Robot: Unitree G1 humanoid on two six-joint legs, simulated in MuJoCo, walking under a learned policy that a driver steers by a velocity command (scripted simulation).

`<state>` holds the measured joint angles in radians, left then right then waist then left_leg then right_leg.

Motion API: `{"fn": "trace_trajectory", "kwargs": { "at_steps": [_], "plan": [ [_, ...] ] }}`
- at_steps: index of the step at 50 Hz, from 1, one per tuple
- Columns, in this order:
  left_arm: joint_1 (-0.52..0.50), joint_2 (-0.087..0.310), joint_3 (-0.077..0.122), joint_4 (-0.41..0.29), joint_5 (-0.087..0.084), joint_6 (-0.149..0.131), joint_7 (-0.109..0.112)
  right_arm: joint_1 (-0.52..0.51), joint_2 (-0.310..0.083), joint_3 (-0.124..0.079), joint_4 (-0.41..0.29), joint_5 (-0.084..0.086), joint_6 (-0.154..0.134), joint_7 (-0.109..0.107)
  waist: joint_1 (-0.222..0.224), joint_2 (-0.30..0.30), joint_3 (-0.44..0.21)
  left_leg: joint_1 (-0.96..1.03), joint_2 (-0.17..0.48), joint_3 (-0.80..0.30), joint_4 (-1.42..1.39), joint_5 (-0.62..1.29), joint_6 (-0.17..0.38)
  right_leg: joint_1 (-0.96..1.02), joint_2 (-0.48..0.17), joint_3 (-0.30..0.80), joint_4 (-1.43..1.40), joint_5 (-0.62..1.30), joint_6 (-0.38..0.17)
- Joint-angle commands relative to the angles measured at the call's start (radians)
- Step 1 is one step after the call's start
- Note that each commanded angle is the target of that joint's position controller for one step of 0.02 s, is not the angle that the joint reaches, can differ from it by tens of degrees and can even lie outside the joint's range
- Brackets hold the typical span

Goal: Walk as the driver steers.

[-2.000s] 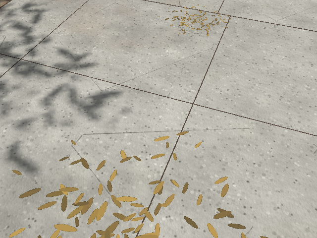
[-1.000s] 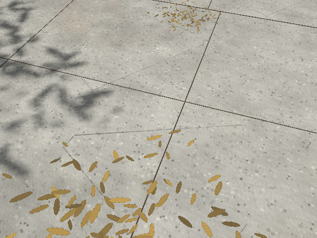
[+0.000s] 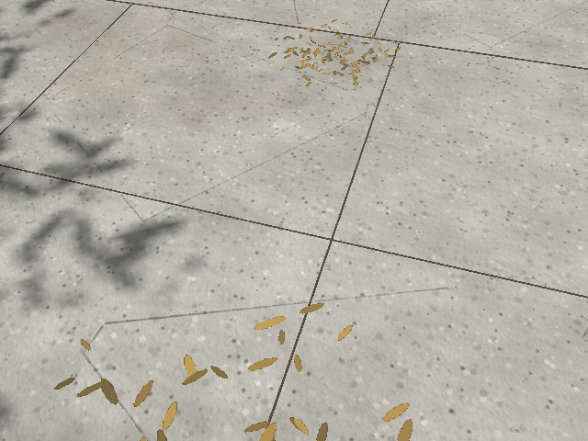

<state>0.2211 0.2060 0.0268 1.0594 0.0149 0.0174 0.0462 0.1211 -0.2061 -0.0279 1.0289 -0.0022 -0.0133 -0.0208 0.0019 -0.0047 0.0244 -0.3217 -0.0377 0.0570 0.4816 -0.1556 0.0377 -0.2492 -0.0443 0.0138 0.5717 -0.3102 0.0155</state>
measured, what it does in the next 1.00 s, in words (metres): walks ahead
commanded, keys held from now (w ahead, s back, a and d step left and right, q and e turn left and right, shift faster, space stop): no key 0.60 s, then w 0.40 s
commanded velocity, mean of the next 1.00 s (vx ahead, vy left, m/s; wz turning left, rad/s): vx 0.11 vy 0.00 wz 0.00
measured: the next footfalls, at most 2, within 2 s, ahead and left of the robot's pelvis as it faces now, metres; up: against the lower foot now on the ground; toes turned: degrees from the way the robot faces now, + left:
right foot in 1.42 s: +0.53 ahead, -0.10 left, +0.00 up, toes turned -11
left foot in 1.84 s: +0.61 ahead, +0.12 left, +0.00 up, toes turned -10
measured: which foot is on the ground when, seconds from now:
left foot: down 0.00-1.00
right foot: down 0.00-0.90, up 0.92-1.00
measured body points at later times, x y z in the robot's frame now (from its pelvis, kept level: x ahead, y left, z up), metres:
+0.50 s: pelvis +0.04 -0.02 +0.01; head +0.06 -0.02 +0.45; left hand +0.05 +0.22 -0.15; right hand +0.12 -0.28 -0.14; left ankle +0.07 +0.10 -0.73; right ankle -0.01 -0.13 -0.73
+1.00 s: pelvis +0.14 +0.03 +0.00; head +0.14 +0.05 +0.45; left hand +0.13 +0.30 -0.15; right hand +0.17 -0.23 -0.14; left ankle +0.13 +0.12 -0.73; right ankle +0.03 -0.12 -0.65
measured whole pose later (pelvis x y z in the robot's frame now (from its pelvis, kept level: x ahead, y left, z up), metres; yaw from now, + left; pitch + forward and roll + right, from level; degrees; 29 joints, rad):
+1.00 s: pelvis +0.14 +0.03 +0.00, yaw +1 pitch +0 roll +0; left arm 0.35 0.24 0.06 1.04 -0.04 -0.08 0.02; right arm 0.24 -0.22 -0.07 1.11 0.02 -0.11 0.02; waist -0.02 -0.04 0.01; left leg -0.25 -0.01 0.08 0.56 -0.31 0.05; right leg -0.34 -0.03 0.04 1.12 -0.42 -0.05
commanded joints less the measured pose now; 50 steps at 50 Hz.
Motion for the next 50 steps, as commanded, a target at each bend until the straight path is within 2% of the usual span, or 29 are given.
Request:
{"fn": "trace_trajectory", "kwargs": {
  "at_steps": [1, 3, 5, 10, 18, 30, 31, 32, 33, 34, 35, 36, 37, 38, 40, 41, 42, 43, 44, 45, 46, 47, 48, 49, 50],
  "plan": [
    [0.056, 0.107, 0.018, -0.001, -0.002, -0.022, 0.000, -0.018, -0.099, -0.020, -0.041, -0.005, -0.006, -0.014, -0.012, -0.087, 0.066, 0.096, 0.063, -0.081, -0.109, -0.172, -0.009, -0.156, -0.030, 0.046, -0.244, -0.208, -0.057],
    [0.039, 0.101, 0.021, -0.003, -0.004, -0.046, -0.004, 0.014, -0.103, -0.021, -0.021, -0.004, -0.009, -0.018, -0.020, -0.078, 0.037, 0.129, 0.065, -0.078, -0.072, -0.056, 0.010, -0.115, -0.027, 0.040, -0.238, -0.077, -0.037],
    [0.069, 0.089, 0.019, 0.006, -0.009, -0.058, -0.008, 0.027, -0.100, -0.021, -0.007, -0.001, -0.013, -0.015, -0.010, -0.044, 0.001, 0.135, 0.070, -0.080, -0.058, 0.037, 0.020, -0.052, -0.022, 0.031, -0.210, 0.038, -0.036],
    [0.104, 0.088, 0.018, 0.015, -0.012, -0.052, -0.012, 0.027, -0.099, -0.022, 0.011, 0.007, -0.009, -0.010, 0.002, -0.015, -0.036, 0.162, 0.075, -0.079, -0.030, 0.170, 0.019, 0.009, -0.013, 0.016, -0.179, 0.194, -0.044],
    [0.120, 0.080, 0.016, 0.017, -0.014, -0.044, -0.013, 0.036, -0.107, -0.026, 0.039, 0.010, 0.010, -0.017, -0.001, -0.001, -0.031, 0.190, 0.079, -0.083, -0.015, 0.230, 0.012, 0.030, -0.009, 0.007, -0.176, 0.294, -0.046],
    [0.130, 0.066, 0.016, 0.021, -0.011, -0.038, -0.010, 0.018, -0.106, -0.032, 0.064, 0.009, 0.020, -0.024, -0.004, -0.006, -0.001, 0.190, 0.081, -0.086, -0.031, 0.186, 0.002, 0.028, -0.001, 0.000, -0.201, 0.242, -0.046],
    [0.153, 0.058, 0.015, 0.033, -0.012, -0.037, -0.009, 0.035, -0.093, -0.030, 0.076, 0.009, 0.022, -0.024, -0.003, -0.012, -0.023, 0.196, 0.066, -0.068, -0.026, 0.088, 0.000, 0.038, 0.005, -0.005, -0.214, 0.132, -0.051],
    [0.163, 0.073, 0.021, 0.038, -0.018, -0.034, -0.007, 0.036, -0.091, -0.031, 0.080, 0.013, 0.023, -0.024, 0.000, -0.031, -0.004, 0.167, 0.036, -0.036, 0.007, -0.075, 0.000, 0.027, 0.003, 0.010, -0.232, -0.034, -0.071],
    [0.161, 0.102, 0.031, 0.031, -0.025, -0.033, -0.004, 0.028, -0.093, -0.034, 0.078, 0.017, 0.021, -0.023, 0.006, -0.068, 0.031, 0.101, 0.003, -0.001, 0.063, -0.248, 0.000, 0.012, -0.023, 0.059, -0.262, -0.234, -0.108],
    [0.175, 0.132, 0.041, 0.023, -0.031, -0.036, -0.001, -0.004, -0.093, -0.035, 0.063, 0.017, 0.012, -0.021, 0.023, -0.108, 0.080, -0.005, -0.010, 0.019, 0.136, -0.329, 0.000, 0.013, -0.090, 0.158, -0.319, -0.411, -0.153],
    [0.190, 0.167, 0.053, 0.017, -0.038, -0.045, 0.001, -0.048, -0.088, -0.034, 0.038, 0.021, -0.004, -0.015, 0.040, -0.153, 0.133, -0.111, 0.003, 0.026, 0.225, -0.317, 0.007, 0.028, -0.192, 0.289, -0.390, -0.511, -0.208],
    [0.193, 0.186, 0.062, 0.014, -0.040, -0.059, 0.002, -0.082, -0.078, -0.030, 0.016, 0.027, -0.022, -0.007, 0.049, -0.171, 0.180, -0.189, 0.047, -0.009, 0.309, -0.291, 0.020, 0.032, -0.276, 0.391, -0.430, -0.507, -0.253],
    [0.202, 0.174, 0.062, 0.011, -0.032, -0.074, 0.001, -0.103, -0.082, -0.032, 0.002, 0.033, -0.038, 0.001, 0.053, -0.157, 0.203, -0.282, 0.082, -0.043, 0.382, -0.327, 0.030, 0.080, -0.315, 0.433, -0.437, -0.430, -0.275],
    [0.208, 0.159, 0.061, 0.009, -0.028, -0.087, -0.002, -0.109, -0.089, -0.035, -0.007, 0.038, -0.052, 0.009, 0.051, -0.141, 0.206, -0.361, 0.112, -0.068, 0.420, -0.359, 0.039, 0.147, -0.328, 0.430, -0.424, -0.334, -0.277],
    [0.189, 0.146, 0.060, -0.006, -0.039, -0.096, -0.011, -0.106, -0.092, -0.038, -0.014, 0.045, -0.074, 0.023, 0.039, -0.104, 0.175, -0.351, 0.136, -0.065, 0.314, -0.343, 0.048, 0.205, -0.286, 0.332, -0.388, -0.188, -0.235],
    [0.175, 0.151, 0.062, -0.013, -0.042, -0.094, -0.015, -0.097, -0.086, -0.039, -0.011, 0.044, -0.080, 0.029, 0.029, -0.098, 0.152, -0.260, 0.118, -0.031, 0.234, -0.306, 0.044, 0.174, -0.248, 0.266, -0.374, -0.139, -0.214],
    [0.150, 0.162, 0.063, -0.020, -0.045, -0.089, -0.020, -0.049, -0.072, -0.039, 0.009, 0.042, -0.082, 0.034, -0.001, -0.100, 0.128, -0.108, 0.083, 0.020, 0.154, -0.224, 0.036, 0.091, -0.204, 0.195, -0.347, -0.104, -0.195],
    [0.135, 0.167, 0.064, -0.025, -0.046, -0.084, -0.025, 0.045, -0.069, -0.045, 0.049, 0.042, -0.080, 0.037, -0.042, -0.098, 0.094, 0.081, 0.033, 0.070, 0.096, -0.107, 0.024, -0.015, -0.166, 0.139, -0.303, -0.075, -0.180],
    [0.136, 0.169, 0.063, -0.030, -0.041, -0.084, -0.026, 0.155, -0.091, -0.062, 0.091, 0.039, -0.073, 0.034, -0.084, -0.089, 0.049, 0.248, -0.015, 0.093, 0.087, -0.072, 0.017, -0.092, -0.128, 0.101, -0.226, 0.033, -0.164],
    [0.107, 0.153, 0.055, -0.040, -0.039, -0.090, -0.027, 0.279, -0.128, -0.082, 0.120, 0.038, -0.070, 0.030, -0.149, -0.035, 0.002, 0.387, 0.026, 0.015, 0.048, -0.087, 0.041, -0.163, -0.081, 0.032, -0.041, 0.167, -0.125],
    [0.073, 0.085, 0.037, -0.085, -0.034, -0.099, -0.025, 0.409, -0.237, -0.106, 0.129, 0.030, -0.073, 0.022, -0.183, 0.238, -0.049, 0.508, 0.281, -0.412, -0.149, -0.234, 0.152, -0.346, 0.037, -0.097, 0.362, 0.076, -0.039],
    [0.069, 0.039, 0.028, -0.114, -0.043, -0.118, -0.023, 0.446, -0.234, -0.088, 0.138, 0.011, -0.090, 0.036, -0.161, 0.311, -0.117, 0.542, 0.426, -0.804, -0.313, -0.304, 0.259, -0.468, 0.105, 0.032, 0.624, -0.252, -0.035],
    [0.059, 0.076, 0.038, -0.120, -0.071, -0.130, -0.028, 0.335, -0.189, -0.067, 0.112, 0.011, -0.106, 0.037, -0.102, 0.190, -0.031, 0.475, 0.442, -0.749, -0.302, -0.381, 0.248, -0.567, 0.031, 0.099, 0.746, -0.203, -0.067],
    [0.040, 0.100, 0.041, -0.125, -0.073, -0.137, -0.035, 0.243, -0.138, -0.050, 0.079, 0.016, -0.113, 0.043, -0.073, 0.124, 0.028, 0.396, 0.399, -0.606, -0.302, -0.357, 0.205, -0.580, -0.021, 0.085, 0.746, -0.093, -0.096],
    [0.039, 0.104, 0.048, -0.118, -0.064, -0.139, -0.032, 0.180, -0.123, -0.039, 0.057, 0.012, -0.115, 0.049, -0.044, 0.074, 0.054, 0.331, 0.356, -0.489, -0.315, -0.271, 0.174, -0.557, -0.061, 0.067, 0.700, 0.007, -0.106]
  ]
}}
